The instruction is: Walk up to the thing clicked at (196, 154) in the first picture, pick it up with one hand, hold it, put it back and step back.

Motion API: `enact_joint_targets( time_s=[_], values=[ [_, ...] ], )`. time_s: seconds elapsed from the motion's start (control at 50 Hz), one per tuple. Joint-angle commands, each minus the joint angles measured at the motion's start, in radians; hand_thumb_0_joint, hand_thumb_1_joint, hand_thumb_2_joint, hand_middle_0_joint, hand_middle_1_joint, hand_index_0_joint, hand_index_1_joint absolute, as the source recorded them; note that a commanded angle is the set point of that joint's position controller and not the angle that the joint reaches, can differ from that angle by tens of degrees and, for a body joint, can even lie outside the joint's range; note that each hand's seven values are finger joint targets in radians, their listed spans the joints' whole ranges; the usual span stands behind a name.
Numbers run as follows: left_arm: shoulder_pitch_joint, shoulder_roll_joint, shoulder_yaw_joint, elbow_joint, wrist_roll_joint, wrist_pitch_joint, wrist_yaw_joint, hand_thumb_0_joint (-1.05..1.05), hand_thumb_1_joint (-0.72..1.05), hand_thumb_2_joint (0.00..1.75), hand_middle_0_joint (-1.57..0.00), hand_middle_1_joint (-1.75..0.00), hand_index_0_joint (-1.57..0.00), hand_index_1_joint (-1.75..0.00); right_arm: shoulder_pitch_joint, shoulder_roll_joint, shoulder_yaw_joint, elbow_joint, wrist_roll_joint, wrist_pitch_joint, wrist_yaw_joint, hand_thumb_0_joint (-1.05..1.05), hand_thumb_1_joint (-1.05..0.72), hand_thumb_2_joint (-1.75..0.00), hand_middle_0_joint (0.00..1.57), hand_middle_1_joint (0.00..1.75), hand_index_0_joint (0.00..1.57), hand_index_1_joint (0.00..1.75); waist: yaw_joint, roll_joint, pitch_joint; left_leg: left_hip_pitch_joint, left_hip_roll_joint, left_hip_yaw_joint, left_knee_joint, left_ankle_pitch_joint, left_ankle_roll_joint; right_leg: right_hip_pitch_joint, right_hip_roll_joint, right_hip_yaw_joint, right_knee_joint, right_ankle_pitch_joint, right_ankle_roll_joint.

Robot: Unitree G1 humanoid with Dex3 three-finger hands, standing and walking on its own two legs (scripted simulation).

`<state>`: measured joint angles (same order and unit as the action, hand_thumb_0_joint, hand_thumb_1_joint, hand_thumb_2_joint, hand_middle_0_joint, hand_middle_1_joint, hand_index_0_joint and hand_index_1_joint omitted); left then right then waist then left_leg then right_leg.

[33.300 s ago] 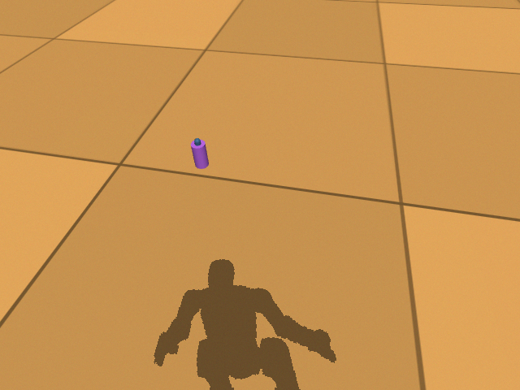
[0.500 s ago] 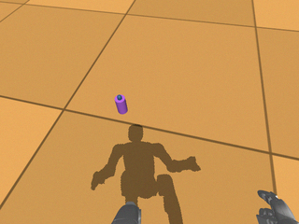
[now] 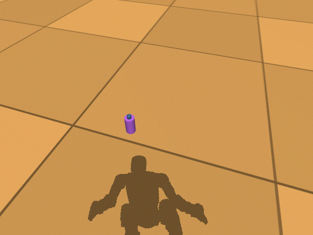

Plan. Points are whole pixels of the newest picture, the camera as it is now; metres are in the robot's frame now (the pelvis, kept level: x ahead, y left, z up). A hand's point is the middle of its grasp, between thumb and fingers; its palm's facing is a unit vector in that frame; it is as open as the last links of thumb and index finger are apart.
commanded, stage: step back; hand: left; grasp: from the side
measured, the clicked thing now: (129, 122) +1.06 +0.21 -0.68
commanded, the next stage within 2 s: stand in 0.62 s
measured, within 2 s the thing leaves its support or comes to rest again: neither
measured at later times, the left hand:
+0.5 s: hand out of the picture +0.13 +0.26 -0.16, palm faces +0.05 -0.92 -0.38, open 7.4 cm
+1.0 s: hand out of the picture +0.14 +0.24 -0.14, palm faces -0.02 -0.94 -0.33, open 7.4 cm
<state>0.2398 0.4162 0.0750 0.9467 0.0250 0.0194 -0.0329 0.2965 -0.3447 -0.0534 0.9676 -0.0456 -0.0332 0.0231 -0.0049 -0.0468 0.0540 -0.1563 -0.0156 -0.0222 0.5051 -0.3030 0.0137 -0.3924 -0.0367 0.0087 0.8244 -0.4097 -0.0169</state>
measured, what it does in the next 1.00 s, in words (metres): steps on the spot: right foot, then left foot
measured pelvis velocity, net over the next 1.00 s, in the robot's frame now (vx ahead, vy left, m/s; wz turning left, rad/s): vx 0.06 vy -0.01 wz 0.00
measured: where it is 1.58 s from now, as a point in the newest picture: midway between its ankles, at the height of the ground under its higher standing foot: outside the picture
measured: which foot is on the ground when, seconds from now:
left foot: down 0.00-0.12, up 0.14-0.40, down 0.42-1.00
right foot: up 0.00-0.08, down 0.10-1.00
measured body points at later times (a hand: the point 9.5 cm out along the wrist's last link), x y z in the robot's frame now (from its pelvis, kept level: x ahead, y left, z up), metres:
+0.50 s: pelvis +0.05 -0.01 -0.01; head +0.08 +0.00 +0.44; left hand +0.13 +0.31 -0.13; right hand +0.14 -0.31 -0.14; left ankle +0.09 +0.12 -0.74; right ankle +0.06 -0.14 -0.73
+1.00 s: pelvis +0.06 -0.01 +0.01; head +0.06 -0.01 +0.46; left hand +0.14 +0.29 -0.12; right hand +0.16 -0.30 -0.12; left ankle +0.09 +0.12 -0.73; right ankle +0.06 -0.14 -0.73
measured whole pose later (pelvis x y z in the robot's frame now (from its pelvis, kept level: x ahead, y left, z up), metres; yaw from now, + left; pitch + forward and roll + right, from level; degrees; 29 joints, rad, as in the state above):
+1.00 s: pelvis +0.06 -0.01 +0.01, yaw +0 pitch -3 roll +0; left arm 0.09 0.35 -0.01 1.12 0.00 -0.02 -0.01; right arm 0.06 -0.34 -0.01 1.12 -0.01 -0.02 0.02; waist 0.00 0.00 0.06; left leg -0.15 0.03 0.01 0.37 -0.16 -0.02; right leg -0.10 -0.02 -0.01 0.37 -0.21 0.02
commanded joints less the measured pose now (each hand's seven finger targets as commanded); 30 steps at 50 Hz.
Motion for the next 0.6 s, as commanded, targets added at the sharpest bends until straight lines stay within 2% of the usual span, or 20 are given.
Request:
enact_joint_targets(
  time_s=[0.0, 0.02, 0.06, 0.08, 0.1, 0.12, 0.14, 0.16, 0.22, 0.26, 0.32, 0.36, 0.38, 0.4, 0.42, 0.44, 0.46, 0.48, 0.54, 0.58],
  values=[
    [-0.077, 0.168, 0.047, -0.086, 0.003, -0.047, 0.001, 0.00, 0.90, 0.90, -0.20, -0.30, -0.20, -0.30, -0.084, -0.303, -0.083, -0.100, 0.003, -0.014, -0.022, 0.00, -0.90, -0.90, 0.20, 0.30, 0.20, 0.30, -0.006, 0.252, 0.048, -0.137, 0.216, -0.230, -0.235, -0.262, 0.158, 0.045, 0.002, -0.015, -0.126, 0.005, 0.003],
    [-0.068, 0.163, 0.047, -0.073, 0.002, -0.054, 0.004, 0.00, 0.90, 0.90, -0.20, -0.30, -0.20, -0.30, -0.093, -0.293, -0.077, -0.102, 0.004, -0.007, -0.021, 0.00, -0.90, -0.90, 0.20, 0.30, 0.20, 0.30, 0.002, 0.230, 0.034, -0.158, 0.197, -0.197, -0.185, -0.226, 0.147, 0.106, 0.019, -0.033, -0.200, 0.025, 0.001],
    [0.025, 0.149, 0.048, -0.020, 0.004, -0.070, 0.020, 0.00, 0.90, 0.90, -0.20, -0.30, -0.20, -0.30, -0.108, -0.234, -0.054, -0.108, 0.016, 0.008, -0.020, 0.00, -0.90, -0.90, 0.20, 0.30, 0.20, 0.30, 0.053, 0.139, -0.024, -0.221, 0.136, -0.109, 0.015, -0.092, 0.099, 0.313, 0.062, -0.059, -0.383, 0.147, 0.002],
    [0.056, 0.176, 0.058, -0.008, 0.010, -0.078, 0.031, 0.00, 0.90, 0.90, -0.20, -0.30, -0.20, -0.30, -0.076, -0.177, -0.034, -0.109, 0.023, 0.010, -0.023, 0.00, -0.90, -0.90, 0.20, 0.30, 0.20, 0.30, 0.067, 0.032, -0.061, -0.289, 0.089, -0.069, 0.164, -0.078, 0.065, 0.418, 0.005, 0.046, -0.413, 0.162, -0.003],
    [0.088, 0.245, 0.073, -0.009, 0.022, -0.087, 0.042, 0.00, 0.90, 0.90, -0.20, -0.30, -0.20, -0.30, -0.056, -0.120, -0.015, -0.125, 0.030, 0.008, -0.024, 0.00, -0.90, -0.90, 0.20, 0.30, 0.20, 0.30, 0.069, -0.168, -0.074, -0.422, -0.035, -0.031, 0.378, -0.196, 0.015, 0.459, -0.200, 0.388, -0.515, 0.111, -0.067],
    [0.032, 0.287, 0.078, -0.036, 0.017, -0.086, 0.043, 0.00, 0.90, 0.90, -0.20, -0.30, -0.20, -0.30, -0.069, -0.179, -0.031, -0.119, 0.022, 0.017, -0.036, 0.00, -0.90, -0.90, 0.20, 0.30, 0.20, 0.30, 0.067, -0.102, -0.053, -0.418, -0.016, -0.073, 0.443, -0.288, 0.006, 0.334, -0.336, 0.525, -0.571, -0.084, -0.160],
    [-0.031, 0.305, 0.076, -0.057, 0.014, -0.083, 0.041, 0.00, 0.90, 0.90, -0.20, -0.30, -0.20, -0.30, -0.052, -0.233, -0.052, -0.096, 0.018, 0.020, -0.042, 0.00, -0.90, -0.90, 0.20, 0.30, 0.20, 0.30, 0.050, -0.082, 0.013, -0.359, 0.016, -0.100, 0.477, -0.303, 0.002, 0.186, -0.369, 0.566, -0.582, -0.183, -0.222],
    [-0.050, 0.276, 0.072, -0.062, 0.011, -0.085, 0.041, 0.00, 0.90, 0.90, -0.20, -0.30, -0.20, -0.30, -0.051, -0.253, -0.057, -0.082, 0.018, 0.017, -0.040, 0.00, -0.90, -0.90, 0.20, 0.30, 0.20, 0.30, 0.038, -0.065, 0.063, -0.368, 0.034, -0.111, 0.492, -0.266, 0.003, 0.157, -0.347, 0.520, -0.576, -0.135, -0.231],
    [-0.085, 0.218, 0.052, -0.056, -0.001, -0.097, 0.048, 0.00, 0.90, 0.90, -0.20, -0.30, -0.20, -0.30, -0.023, -0.216, -0.047, -0.041, 0.025, 0.016, -0.030, 0.00, -0.90, -0.90, 0.20, 0.30, 0.20, 0.30, 0.015, -0.052, 0.027, -0.312, 0.042, -0.120, 0.421, -0.152, 0.002, 0.171, -0.231, 0.276, -0.511, 0.141, -0.151],
    [-0.085, 0.220, 0.048, -0.050, -0.002, -0.098, 0.049, 0.00, 0.90, 0.90, -0.20, -0.30, -0.20, -0.30, -0.020, -0.205, -0.043, -0.037, 0.020, 0.022, -0.026, 0.00, -0.90, -0.90, 0.20, 0.30, 0.20, 0.30, 0.019, -0.068, 0.002, -0.255, 0.045, -0.081, 0.357, -0.132, -0.008, 0.148, -0.220, 0.217, -0.478, 0.249, -0.151],
    [-0.108, 0.213, 0.037, -0.054, -0.007, -0.090, 0.052, 0.00, 0.90, 0.90, -0.20, -0.30, -0.20, -0.30, -0.056, -0.186, -0.035, -0.031, 0.020, 0.020, -0.028, 0.00, -0.90, -0.90, 0.20, 0.30, 0.20, 0.30, 0.018, -0.117, -0.040, -0.158, 0.048, -0.004, 0.190, -0.097, -0.015, 0.150, -0.215, 0.139, -0.402, 0.507, -0.141],
    [-0.130, 0.209, 0.026, -0.055, -0.018, -0.078, 0.053, 0.00, 0.90, 0.90, -0.20, -0.30, -0.20, -0.30, -0.055, -0.177, -0.034, -0.014, 0.022, 0.015, -0.032, 0.00, -0.90, -0.90, 0.20, 0.30, 0.20, 0.30, -0.003, -0.108, -0.066, -0.070, 0.030, 0.041, 0.046, 0.029, -0.012, 0.146, -0.184, 0.085, -0.310, 0.620, -0.113],
    [-0.130, 0.202, 0.022, -0.057, -0.022, -0.069, 0.055, 0.00, 0.90, 0.90, -0.20, -0.30, -0.20, -0.30, -0.051, -0.181, -0.038, -0.003, 0.022, 0.013, -0.035, 0.00, -0.90, -0.90, 0.20, 0.30, 0.20, 0.30, -0.009, -0.081, -0.070, -0.028, 0.021, 0.040, -0.026, 0.163, -0.005, 0.134, -0.159, 0.068, -0.264, 0.616, -0.085],
    [-0.129, 0.178, 0.014, -0.067, -0.022, -0.065, 0.056, 0.00, 0.90, 0.90, -0.20, -0.30, -0.20, -0.30, -0.049, -0.207, -0.047, 0.003, 0.018, 0.011, -0.040, 0.00, -0.90, -0.90, 0.20, 0.30, 0.20, 0.30, -0.009, -0.031, -0.090, 0.018, 0.057, -0.019, -0.031, 0.308, 0.014, 0.109, -0.137, 0.061, -0.217, 0.572, -0.053],
    [-0.122, 0.157, 0.008, -0.073, -0.027, -0.061, 0.058, 0.00, 0.90, 0.90, -0.20, -0.30, -0.20, -0.30, -0.061, -0.257, -0.058, -0.001, 0.012, 0.008, -0.045, 0.00, -0.90, -0.90, 0.20, 0.30, 0.20, 0.30, 0.001, 0.076, -0.133, 0.033, 0.162, -0.130, -0.038, 0.453, 0.054, 0.104, -0.078, 0.018, -0.140, 0.478, -0.025],
    [-0.099, 0.140, 0.002, -0.058, -0.038, -0.050, 0.059, 0.00, 0.90, 0.90, -0.20, -0.30, -0.20, -0.30, -0.138, -0.287, -0.054, -0.022, 0.021, 0.007, -0.044, 0.00, -0.90, -0.90, 0.20, 0.30, 0.20, 0.30, 0.031, 0.142, -0.140, -0.020, 0.256, -0.249, -0.070, 0.433, 0.128, 0.105, 0.008, -0.020, -0.098, 0.259, 0.005],
    [-0.089, 0.153, 0.006, -0.032, -0.041, -0.043, 0.064, 0.00, 0.90, 0.90, -0.20, -0.30, -0.20, -0.30, -0.186, -0.308, -0.052, -0.029, 0.029, 0.010, -0.041, 0.00, -0.90, -0.90, 0.20, 0.30, 0.20, 0.30, 0.038, 0.170, -0.131, -0.105, 0.295, -0.265, -0.066, 0.388, 0.184, 0.178, 0.020, -0.020, -0.109, 0.087, -0.002],
    [-0.092, 0.154, 0.002, -0.020, -0.032, -0.046, 0.064, 0.00, 0.90, 0.90, -0.20, -0.30, -0.20, -0.30, -0.219, -0.290, -0.047, -0.022, 0.024, 0.014, -0.039, 0.00, -0.90, -0.90, 0.20, 0.30, 0.20, 0.30, 0.045, 0.165, -0.115, -0.132, 0.279, -0.235, -0.056, 0.390, 0.172, 0.219, 0.010, -0.006, -0.172, 0.060, -0.007],
    [-0.080, 0.181, 0.006, 0.005, -0.021, -0.057, 0.058, 0.00, 0.90, 0.90, -0.20, -0.30, -0.20, -0.30, -0.249, -0.243, -0.027, -0.017, 0.029, 0.017, -0.040, 0.00, -0.90, -0.90, 0.20, 0.30, 0.20, 0.30, 0.045, 0.143, -0.136, -0.127, 0.175, -0.117, 0.004, 0.328, 0.070, 0.251, -0.046, 0.051, -0.268, 0.317, -0.024],
    [-0.116, 0.198, 0.010, 0.014, -0.024, -0.056, 0.056, 0.00, 0.90, 0.90, -0.20, -0.30, -0.20, -0.30, -0.244, -0.224, -0.021, 0.003, 0.031, 0.019, -0.039, 0.00, -0.90, -0.90, 0.20, 0.30, 0.20, 0.30, 0.025, 0.122, -0.120, -0.129, 0.141, -0.095, -0.001, 0.259, 0.035, 0.234, -0.080, 0.099, -0.297, 0.352, -0.037]
  ],
)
